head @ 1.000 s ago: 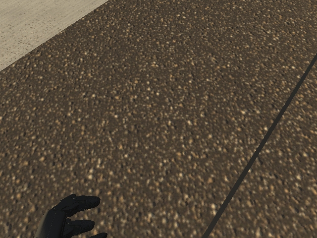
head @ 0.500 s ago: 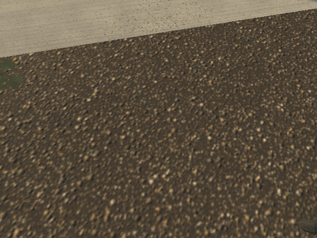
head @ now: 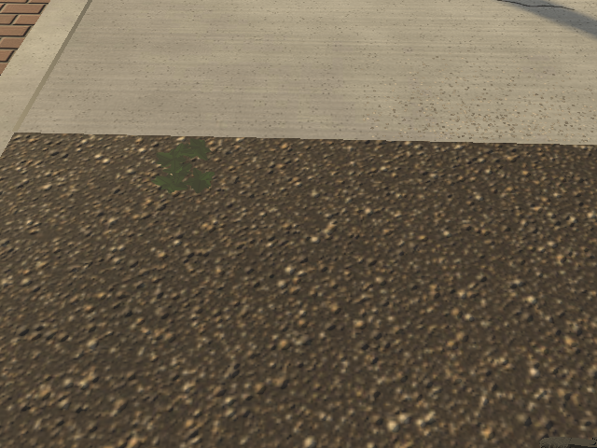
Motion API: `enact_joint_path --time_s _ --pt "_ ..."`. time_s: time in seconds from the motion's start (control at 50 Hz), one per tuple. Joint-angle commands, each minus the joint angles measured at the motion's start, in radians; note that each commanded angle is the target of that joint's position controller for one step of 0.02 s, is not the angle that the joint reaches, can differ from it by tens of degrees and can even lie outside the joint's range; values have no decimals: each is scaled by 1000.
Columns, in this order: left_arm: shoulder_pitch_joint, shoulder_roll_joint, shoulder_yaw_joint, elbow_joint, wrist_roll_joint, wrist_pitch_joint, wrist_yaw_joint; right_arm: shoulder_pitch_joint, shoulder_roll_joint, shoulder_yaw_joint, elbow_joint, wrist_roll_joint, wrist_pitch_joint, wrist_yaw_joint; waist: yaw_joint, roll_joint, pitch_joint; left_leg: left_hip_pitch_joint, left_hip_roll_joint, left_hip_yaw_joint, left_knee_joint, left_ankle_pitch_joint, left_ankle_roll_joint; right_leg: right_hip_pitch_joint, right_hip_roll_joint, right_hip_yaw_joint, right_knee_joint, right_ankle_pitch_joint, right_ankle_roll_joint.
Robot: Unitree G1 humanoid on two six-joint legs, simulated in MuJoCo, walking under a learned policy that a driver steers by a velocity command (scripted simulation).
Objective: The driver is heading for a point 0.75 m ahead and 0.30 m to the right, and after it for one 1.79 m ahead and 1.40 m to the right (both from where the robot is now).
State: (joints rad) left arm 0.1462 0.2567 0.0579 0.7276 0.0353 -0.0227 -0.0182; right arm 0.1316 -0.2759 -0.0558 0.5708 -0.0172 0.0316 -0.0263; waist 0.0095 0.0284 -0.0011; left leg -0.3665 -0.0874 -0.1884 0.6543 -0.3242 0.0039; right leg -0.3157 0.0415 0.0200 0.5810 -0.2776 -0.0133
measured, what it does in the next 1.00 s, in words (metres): steps on the spot, turning right: right foot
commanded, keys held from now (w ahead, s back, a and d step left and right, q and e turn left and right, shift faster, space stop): e+shift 0.74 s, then shift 0.08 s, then w+shift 0.08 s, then w+q+shift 0.10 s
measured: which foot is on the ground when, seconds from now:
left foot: down 0.00-0.60, up 0.62-1.00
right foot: down 0.00-0.28, up 0.30-0.58, down 0.60-1.00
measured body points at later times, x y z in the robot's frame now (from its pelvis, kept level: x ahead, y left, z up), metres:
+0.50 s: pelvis +0.02 -0.01 +0.01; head +0.07 -0.03 +0.45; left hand +0.30 +0.18 -0.07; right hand +0.06 -0.33 -0.09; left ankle +0.03 +0.12 -0.73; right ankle +0.00 -0.13 -0.68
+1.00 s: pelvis +0.07 -0.07 +0.01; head +0.07 -0.08 +0.46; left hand +0.37 +0.03 -0.07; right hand +0.01 -0.38 -0.08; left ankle +0.18 +0.02 -0.70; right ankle +0.00 -0.15 -0.73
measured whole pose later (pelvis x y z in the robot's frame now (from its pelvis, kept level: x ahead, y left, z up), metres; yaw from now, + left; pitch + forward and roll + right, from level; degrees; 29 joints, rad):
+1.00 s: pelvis +0.07 -0.07 +0.01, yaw -41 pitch +3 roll +1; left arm 0.20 0.30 0.05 0.62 -0.01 0.00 0.01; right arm 0.18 -0.29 -0.06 0.69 0.02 -0.04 0.01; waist 0.02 -0.01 -0.05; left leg -0.45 0.01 -0.01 0.75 -0.31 -0.02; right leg -0.30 0.07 0.12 0.51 -0.27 -0.05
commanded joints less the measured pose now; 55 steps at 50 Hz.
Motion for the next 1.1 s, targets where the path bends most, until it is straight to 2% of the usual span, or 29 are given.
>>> enact_joint_path --time_s 0.02,0.06,0.1,0.18,0.24,0.26,0.28,0.3,0.32,0.34,0.38,0.46,0.54,0.58,0.6,0.62,0.64,0.66,0.7,0.72,0.76,0.82,0.84,0.86,0.9,1.04,1.06,1.08,1.1 --pt "-196 49 -13 -123 -8 -25 -2 40 -97 -23 -54 -22 -32 -5 -103 -198 -15 132 83 36 -104 25 -33 -47 -223 329 -256 120 -153" --pt "-117 141 12 -115 -39 -20 -4 -12 -110 -34 -57 -24 -32 -3 -58 -143 -18 205 63 63 -98 93 -13 -69 -151 265 -222 86 -92" --pt "-90 203 35 -131 -54 -15 2 -14 -106 -38 -62 -7 -36 -2 -51 -147 -11 155 51 96 -68 98 2 -31 -142 292 -189 167 -103" --pt "-37 187 54 -162 -68 12 16 -9 -75 -46 -56 2 -50 -6 -18 -163 -80 62 32 121 -11 81 -12 84 -164 415 -103 421 -184" --pt "-75 181 63 -197 -73 37 21 32 -68 -55 -36 9 -59 3 -33 -135 -122 101 49 107 -55 111 0 68 -141 438 -44 472 -168" --pt "-90 167 61 -212 -76 45 22 52 -85 -63 -24 9 -60 3 -38 -69 -141 202 100 75 -99 232 23 -18 -93 383 14 405 -123" --pt "-89 144 55 -221 -82 49 21 62 -121 -74 -13 2 -55 0 -30 70 -136 300 205 -23 -158 415 84 -152 -15 267 129 233 -58" --pt "-62 126 50 -221 -74 49 17 89 -147 -82 -6 -11 -50 -5 -33 212 -131 402 387 -183 -211 650 197 -322 59 137 282 -83 7" --pt "-39 158 66 -207 -62 50 11 81 -116 -71 -19 -12 -52 -13 -31 210 -137 426 523 -253 -214 815 288 -408 27 87 531 -395 50" --pt "-32 181 77 -199 -60 53 5 66 -102 -62 -33 -5 -52 -20 -25 96 -123 392 524 -198 -210 828 291 -426 -31 78 656 -375 72" --pt "-48 136 61 -196 -74 70 2 -3 -120 -66 -26 9 -47 -29 -1 50 -51 329 422 -25 -232 691 212 -429 -95 44 600 -237 100" --pt "-99 94 37 -226 -74 83 -20 -2 -169 -82 -6 -1 -32 -39 -35 111 -58 272 366 174 -255 598 178 -294 -115 -44 400 -117 99" --pt "-66 138 57 -222 -68 100 -27 4 -198 -94 18 28 -41 -14 -26 133 -85 248 405 258 -206 532 142 -115 -84 -121 176 -54 51" --pt "20 157 80 -194 -68 107 -17 9 -171 -90 35 44 -48 0 20 97 -106 195 378 335 -58 493 77 54 -29 -153 10 40 3" --pt "116 220 110 -174 -63 102 1 58 -140 -83 51 37 -53 9 60 -25 -129 56 310 388 151 385 8 248 -33 -52 -90 239 -56" --pt "148 381 143 -202 -52 90 18 19 -63 -58 -22 -13 -59 10 33 -366 -119 -331 153 393 506 -319 -88 446 -301 422 -112 741 -214" --pt "145 370 129 -223 -8 53 2 -59 -91 -54 -54 -13 -66 2 85 -321 -276 -425 72 137 678 -403 -97 432 -428 663 -201 613 -394" --pt "120 319 112 -217 -13 28 -3 -105 -128 -61 -53 15 -68 -3 85 -205 -230 -439 98 83 699 -335 -77 397 -399 578 -225 493 -369" --pt "38 242 89 -208 -60 24 18 -92 -137 -64 -27 2 -69 -20 24 -103 -124 -421 127 66 576 -170 -53 284 -290 451 -226 346 -261" --pt "-20 228 81 -217 -66 34 30 -77 -147 -69 -21 -4 -65 -24 -12 -104 -108 -358 125 63 507 -114 -53 205 -253 406 -230 334 -232" --pt "-47 222 77 -228 -50 46 48 -42 -124 -62 6 -3 -61 -14 -32 -113 -129 -279 89 88 452 -47 -66 153 -221 357 -220 404 -219" --pt "-16 213 72 -211 -49 53 61 -29 -78 -39 33 6 -51 -7 -14 -106 -155 -205 78 106 316 9 -89 132 -197 315 -188 429 -204" --pt "7 204 68 -200 -55 54 62 -24 -71 -33 37 9 -50 0 -4 -112 -176 -178 80 114 272 36 -88 118 -182 319 -213 195 -200" --pt "26 204 65 -196 -60 50 57 -31 -73 -30 34 17 -51 11 13 -146 -167 -163 83 124 231 50 -81 94 -178 351 -255 -99 -203" --pt "40 217 58 -188 -53 34 43 -60 -94 -32 16 31 -65 26 31 -213 -104 -161 87 137 159 26 -63 50 -208 434 -315 -344 -215" --pt "66 205 34 -153 -45 -25 15 -7 -97 -15 22 56 -114 50 34 -204 9 -138 145 213 35 -27 55 75 -291 352 -337 -389 -194" --pt "66 225 38 -151 29 -11 0 58 -91 -8 53 -33 -76 76 -1 -191 -12 13 82 285 -45 -66 66 1 -238 257 -348 -462 -155" --pt "9 211 37 -157 32 -7 -1 155 -93 -15 85 -28 -64 82 -65 -146 14 152 52 325 -83 -17 77 -96 -202 178 -277 -477 -128" --pt "-23 172 28 -166 41 -5 5 291 -114 -23 142 -18 -65 81 -119 -27 30 268 37 281 -120 -91 84 -187 -140 81 -87 -435 -104"
Velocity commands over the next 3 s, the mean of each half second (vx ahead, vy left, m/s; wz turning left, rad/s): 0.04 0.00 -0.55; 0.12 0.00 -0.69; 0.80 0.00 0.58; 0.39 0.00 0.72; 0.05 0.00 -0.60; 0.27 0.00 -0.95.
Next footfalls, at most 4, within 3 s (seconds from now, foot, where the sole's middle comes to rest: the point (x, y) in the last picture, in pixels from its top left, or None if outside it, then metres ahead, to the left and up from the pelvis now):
0.60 right None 0.04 -0.16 -0.76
1.12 left None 0.20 -0.02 -0.76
1.50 right None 0.41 -0.38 -0.76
1.88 left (405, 343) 0.76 -0.21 -0.76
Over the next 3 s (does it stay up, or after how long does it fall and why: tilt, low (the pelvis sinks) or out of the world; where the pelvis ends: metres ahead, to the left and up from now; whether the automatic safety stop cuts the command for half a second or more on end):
stays up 0.78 -0.39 0.01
